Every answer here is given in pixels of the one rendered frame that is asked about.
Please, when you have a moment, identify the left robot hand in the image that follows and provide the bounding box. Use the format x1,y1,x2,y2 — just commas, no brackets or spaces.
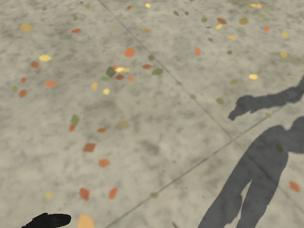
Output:
21,213,71,228

